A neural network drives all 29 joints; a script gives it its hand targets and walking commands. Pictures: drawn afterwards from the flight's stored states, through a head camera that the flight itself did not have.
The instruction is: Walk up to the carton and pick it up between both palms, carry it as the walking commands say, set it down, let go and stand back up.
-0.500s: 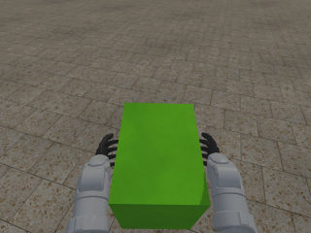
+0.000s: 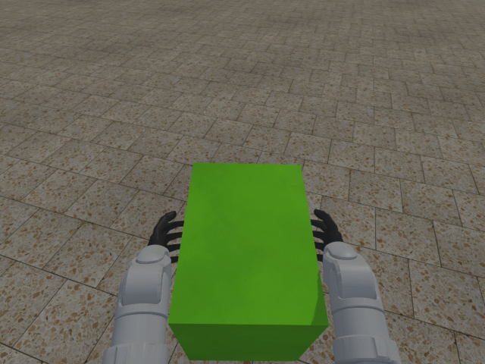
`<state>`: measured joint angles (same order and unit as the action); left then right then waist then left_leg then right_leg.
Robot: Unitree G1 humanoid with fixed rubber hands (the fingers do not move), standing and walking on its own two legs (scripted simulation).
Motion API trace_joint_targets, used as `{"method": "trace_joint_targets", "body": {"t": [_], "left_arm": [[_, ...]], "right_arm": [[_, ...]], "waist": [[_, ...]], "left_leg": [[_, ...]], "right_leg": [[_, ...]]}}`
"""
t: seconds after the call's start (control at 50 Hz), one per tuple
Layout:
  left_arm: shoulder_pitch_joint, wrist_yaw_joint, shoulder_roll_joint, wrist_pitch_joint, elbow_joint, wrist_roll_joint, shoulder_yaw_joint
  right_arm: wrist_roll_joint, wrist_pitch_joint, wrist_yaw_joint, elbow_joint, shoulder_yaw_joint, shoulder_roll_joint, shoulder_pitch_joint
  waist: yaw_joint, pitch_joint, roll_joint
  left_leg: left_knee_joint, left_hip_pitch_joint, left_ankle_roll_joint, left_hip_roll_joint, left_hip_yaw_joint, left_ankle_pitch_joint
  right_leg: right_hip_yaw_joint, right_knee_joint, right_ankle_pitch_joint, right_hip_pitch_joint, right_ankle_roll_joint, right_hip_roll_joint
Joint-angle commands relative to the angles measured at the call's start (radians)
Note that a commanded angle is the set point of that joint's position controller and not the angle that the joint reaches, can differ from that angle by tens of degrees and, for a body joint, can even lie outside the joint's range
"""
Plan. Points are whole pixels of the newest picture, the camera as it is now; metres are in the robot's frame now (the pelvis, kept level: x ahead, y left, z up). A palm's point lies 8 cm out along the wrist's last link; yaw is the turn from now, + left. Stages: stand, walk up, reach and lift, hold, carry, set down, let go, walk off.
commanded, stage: hold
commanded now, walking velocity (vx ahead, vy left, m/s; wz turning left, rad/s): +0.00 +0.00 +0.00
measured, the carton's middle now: (245, 262) +0.30 +0.00 -0.03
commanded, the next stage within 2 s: carry in 0.08 s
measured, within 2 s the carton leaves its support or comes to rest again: neither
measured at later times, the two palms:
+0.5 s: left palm (200, 231) +0.30 +0.08 +0.08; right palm (384, 255) +0.25 -0.22 +0.08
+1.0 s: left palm (282, 241) +0.29 -0.06 +0.06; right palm out of the picture +0.15 -0.32 +0.06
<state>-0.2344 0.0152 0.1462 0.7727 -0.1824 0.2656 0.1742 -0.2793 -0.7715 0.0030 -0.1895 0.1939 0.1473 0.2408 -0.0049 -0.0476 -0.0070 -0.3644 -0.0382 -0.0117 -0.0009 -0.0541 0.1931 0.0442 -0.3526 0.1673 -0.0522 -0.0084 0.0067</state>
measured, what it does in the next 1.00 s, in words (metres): steps on the spot, turning right: right foot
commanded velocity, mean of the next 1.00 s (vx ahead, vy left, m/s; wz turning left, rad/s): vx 0.00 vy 0.00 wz -0.58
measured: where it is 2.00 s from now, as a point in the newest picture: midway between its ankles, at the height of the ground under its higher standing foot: outside the picture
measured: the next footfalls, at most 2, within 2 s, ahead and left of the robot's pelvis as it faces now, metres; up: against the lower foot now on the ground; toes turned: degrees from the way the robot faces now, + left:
right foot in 0.88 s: -0.05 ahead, -0.14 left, +0.00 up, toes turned -32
left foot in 1.24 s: +0.04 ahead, +0.07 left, +0.00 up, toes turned -31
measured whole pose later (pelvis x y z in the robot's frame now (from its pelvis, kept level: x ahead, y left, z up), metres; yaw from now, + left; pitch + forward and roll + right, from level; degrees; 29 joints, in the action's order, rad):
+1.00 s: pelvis -0.07 -0.02 -0.03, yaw -28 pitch +5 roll -1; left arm -0.45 -0.17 0.15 1.09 0.11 0.04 0.21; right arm -0.01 -1.09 -0.17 0.13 0.24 0.09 0.43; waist 0.00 -0.01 -0.02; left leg -1.08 -0.56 -0.11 0.13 0.09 0.56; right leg -0.08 -0.66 0.29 -0.45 0.05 0.02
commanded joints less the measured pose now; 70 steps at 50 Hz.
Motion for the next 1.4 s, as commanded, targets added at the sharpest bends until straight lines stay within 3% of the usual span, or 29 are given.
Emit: {"method": "trace_joint_targets", "body": {"t": [0.0, 0.04, 0.06, 0.22, 0.28, 0.32, 0.34, 0.38, 0.4, 0.54, 0.56, 0.58, 0.6, 0.62, 0.66, 0.7, 0.8, 0.84, 0.86, 0.88, 0.9, 0.94, 1.0, 1.2, 1.22, 1.24, 1.26, 1.32, 1.38], "left_arm": [[-0.461, 0.225, 0.897, -0.048, 0.077, -0.255, -0.510], [-0.463, 0.226, 0.897, -0.049, 0.075, -0.254, -0.509], [-0.535, 0.227, 0.894, -0.047, 0.091, -0.289, -0.555], [-0.525, 0.177, 0.900, 0.055, 0.287, -0.394, -0.701], [-0.567, 0.133, 0.864, 0.117, 0.390, -0.436, -0.759], [-0.581, 0.094, 0.838, 0.161, 0.436, -0.466, -0.760], [-0.613, 0.069, 0.817, 0.181, 0.450, -0.480, -0.750], [-0.624, 0.012, 0.734, 0.223, 0.452, -0.472, -0.694], [-0.617, -0.008, 0.721, 0.242, 0.454, -0.466, -0.678], [-0.702, -0.125, 0.671, 0.315, 0.428, -0.418, -0.575], [-0.710, -0.135, 0.656, 0.324, 0.401, -0.411, -0.563], [-0.672, -0.142, 0.657, 0.336, 0.368, -0.398, -0.553], [-0.609, -0.140, 0.686, 0.348, 0.391, -0.397, -0.567], [-0.718, -0.144, 0.693, 0.344, 0.409, -0.416, -0.571], [-0.798, -0.144, 0.721, 0.338, 0.393, -0.441, -0.586], [-0.784, -0.142, 0.744, 0.337, 0.386, -0.449, -0.601], [-0.773, -0.155, 0.722, 0.340, 0.377, -0.464, -0.609], [-0.726, -0.154, 0.702, 0.346, 0.330, -0.459, -0.587], [-0.724, -0.153, 0.696, 0.345, 0.316, -0.454, -0.574], [-0.760, -0.156, 0.671, 0.335, 0.302, -0.452, -0.556], [-0.702, -0.155, 0.683, 0.329, 0.322, -0.444, -0.556], [-0.715, -0.142, 0.718, 0.311, 0.392, -0.435, -0.560], [-0.759, -0.133, 0.739, 0.278, 0.454, -0.424, -0.557], [-0.703, -0.141, 0.671, 0.277, 0.450, -0.420, -0.582], [-0.712, -0.142, 0.671, 0.282, 0.444, -0.425, -0.587], [-0.697, -0.139, 0.676, 0.290, 0.440, -0.423, -0.593], [-0.686, -0.133, 0.693, 0.296, 0.465, -0.434, -0.619], [-0.827, -0.122, 0.722, 0.284, 0.427, -0.486, -0.650], [-0.828, -0.120, 0.753, 0.290, 0.402, -0.507, -0.664]], "right_arm": [[0.263, 0.045, 0.241, 0.071, -0.524, 0.890, 0.458], [0.263, 0.046, 0.241, 0.070, -0.523, 0.889, 0.460], [0.296, 0.041, 0.250, 0.098, -0.546, 0.885, 0.497], [0.376, -0.048, 0.178, 0.265, -0.678, 0.906, 0.478], [0.402, -0.105, 0.120, 0.350, -0.718, 0.857, 0.505], [0.413, -0.150, 0.078, 0.403, -0.732, 0.814, 0.512], [0.426, -0.173, 0.054, 0.427, -0.735, 0.795, 0.566], [0.455, -0.223, 0.006, 0.462, -0.731, 0.761, 0.638], [0.469, -0.239, -0.014, 0.454, -0.724, 0.760, 0.651], [0.480, -0.318, -0.108, 0.404, -0.656, 0.743, 0.732], [0.467, -0.324, -0.115, 0.378, -0.630, 0.720, 0.726], [0.451, -0.331, -0.120, 0.357, -0.601, 0.689, 0.694], [0.442, -0.336, -0.121, 0.361, -0.579, 0.690, 0.590], [0.465, -0.333, -0.124, 0.391, -0.583, 0.701, 0.668], [0.448, -0.326, -0.127, 0.396, -0.577, 0.702, 0.733], [0.436, -0.316, -0.133, 0.426, -0.561, 0.695, 0.732], [0.426, -0.316, -0.147, 0.428, -0.547, 0.640, 0.690], [0.417, -0.318, -0.150, 0.399, -0.539, 0.618, 0.678], [0.417, -0.316, -0.152, 0.385, -0.539, 0.612, 0.697], [0.420, -0.320, -0.150, 0.378, -0.554, 0.608, 0.750], [0.442, -0.320, -0.141, 0.391, -0.573, 0.652, 0.726], [0.492, -0.302, -0.120, 0.430, -0.629, 0.742, 0.765], [0.540, -0.274, -0.096, 0.467, -0.677, 0.797, 0.818], [0.497, -0.275, -0.111, 0.430, -0.658, 0.728, 0.722], [0.486, -0.277, -0.111, 0.415, -0.639, 0.718, 0.701], [0.467, -0.277, -0.110, 0.405, -0.610, 0.686, 0.674], [0.461, -0.281, -0.110, 0.415, -0.596, 0.689, 0.604], [0.440, -0.266, -0.114, 0.425, -0.603, 0.680, 0.719], [0.431, -0.264, -0.120, 0.445, -0.576, 0.663, 0.734]], "waist": [[0.000, 0.244, 0.004], [0.000, 0.243, 0.004], [0.011, 0.292, -0.006], [0.019, 0.435, -0.024], [0.017, 0.463, -0.141], [0.002, 0.430, -0.129], [-0.008, 0.410, -0.067], [-0.010, 0.410, 0.308], [-0.009, 0.439, 0.240], [0.004, 0.511, 0.177], [0.016, 0.515, 0.137], [0.027, 0.504, -0.028], [0.028, 0.478, -0.276], [0.014, 0.467, -0.187], [0.010, 0.405, -0.076], [0.003, 0.372, -0.150], [0.022, 0.424, -0.247], [-0.003, 0.446, -0.171], [-0.016, 0.475, -0.104], [-0.025, 0.501, 0.158], [-0.022, 0.498, 0.282], [-0.018, 0.530, 0.152], [-0.014, 0.548, 0.158], [0.000, 0.551, 0.159], [0.019, 0.558, 0.085], [0.026, 0.571, -0.184], [0.024, 0.555, -0.312], [0.009, 0.476, -0.079], [0.006, 0.447, -0.178]], "left_leg": [[0.054, -0.004, 0.017, -0.089, -0.014, -0.141], [0.054, -0.006, 0.017, -0.089, -0.014, -0.137], [-0.063, -0.090, 0.016, 0.114, -0.004, -0.037], [-0.192, -0.133, 0.070, 0.194, -0.061, -0.172], [-0.174, -0.129, 0.137, 0.309, -0.125, -0.293], [-0.203, -0.238, 0.112, 0.300, -0.062, -0.234], [-0.261, -0.309, 0.066, 0.248, 0.006, -0.119], [-0.532, -0.533, -0.066, 0.005, 0.165, 0.381], [-0.587, -0.547, -0.065, 0.001, 0.080, 0.433], [-0.158, -0.212, -0.044, -0.013, 0.137, 0.213], [-0.040, -0.069, -0.031, 0.042, 0.099, 0.154], [0.058, 0.048, 0.025, 0.217, -0.090, 0.122], [0.041, 0.041, 0.142, 0.496, -0.294, -0.177], [-0.036, 0.023, 0.188, 0.528, -0.225, -0.470], [-0.061, -0.068, 0.157, 0.403, -0.041, -0.456], [-0.087, -0.090, 0.099, 0.326, 0.097, -0.379], [-0.205, -0.012, 0.086, 0.341, 0.156, -0.445], [-0.351, -0.067, 0.021, 0.303, 0.221, -0.393], [-0.456, -0.212, -0.025, 0.289, 0.222, -0.274], [-0.628, -0.531, -0.098, 0.196, 0.234, 0.149], [-0.736, -0.694, -0.115, 0.119, 0.173, 0.526], [-0.794, -0.712, -0.106, 0.129, 0.094, 0.454], [-0.754, -0.644, -0.097, 0.125, 0.104, 0.294], [-0.197, -0.273, -0.043, 0.028, 0.159, 0.119], [-0.068, -0.091, -0.017, 0.098, 0.103, 0.012], [-0.043, 0.080, 0.080, 0.356, -0.159, -0.338], [-0.076, 0.084, 0.207, 0.514, -0.233, -0.614], [-0.113, 0.011, 0.179, 0.413, -0.040, -0.570], [-0.119, -0.001, 0.130, 0.339, 0.097, -0.485]], "right_leg": [[0.025, 0.040, -0.118, 0.082, 0.016, 0.087], [0.025, 0.040, -0.113, 0.081, 0.016, 0.087], [0.022, -0.060, -0.061, -0.116, 0.035, -0.135], [0.076, -0.325, -0.198, -0.354, 0.035, -0.084], [-0.001, -0.404, 0.104, -0.417, 0.018, -0.007], [-0.012, -0.350, 0.185, -0.356, 0.031, -0.001], [0.055, -0.270, 0.133, -0.315, 0.046, -0.024], [0.516, -0.041, -0.245, -0.193, 0.145, -0.280], [0.534, -0.041, -0.289, -0.156, 0.168, -0.287], [0.267, -0.114, -0.209, -0.237, 0.086, -0.133], [0.234, -0.170, -0.114, -0.338, 0.061, -0.100], [0.138, -0.317, 0.102, -0.507, 0.021, -0.015], [-0.069, -0.584, 0.408, -0.691, -0.019, 0.075], [-0.075, -0.746, 0.429, -0.680, -0.024, -0.010], [-0.073, -0.802, 0.306, -0.608, -0.031, -0.035], [-0.115, -0.700, 0.240, -0.561, -0.038, -0.025], [-0.225, -0.329, 0.259, -0.420, -0.026, 0.030], [-0.215, -0.089, 0.062, -0.248, -0.017, 0.024], [-0.085, -0.067, -0.075, -0.082, 0.004, -0.073], [0.241, -0.189, -0.775, 0.150, 0.111, -0.313], [0.364, -0.216, -1.050, 0.192, 0.195, -0.384], [0.263, -0.221, -0.887, 0.182, 0.201, -0.332], [0.164, -0.202, -0.647, 0.082, 0.172, -0.241], [0.200, -0.225, -0.463, -0.134, 0.129, -0.177], [0.147, -0.316, -0.334, -0.264, 0.090, -0.129], [0.042, -0.473, 0.095, -0.526, 0.021, -0.019], [-0.082, -0.691, 0.491, -0.634, -0.009, 0.022], [-0.057, -0.811, 0.352, -0.609, -0.006, -0.048], [-0.123, -0.677, 0.314, -0.538, -0.020, -0.025]]}}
